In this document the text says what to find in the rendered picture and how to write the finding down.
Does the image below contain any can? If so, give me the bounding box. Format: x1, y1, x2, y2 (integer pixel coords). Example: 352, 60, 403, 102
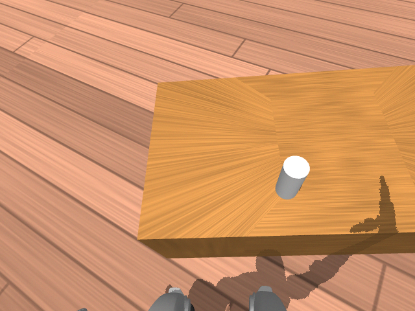
276, 155, 310, 200

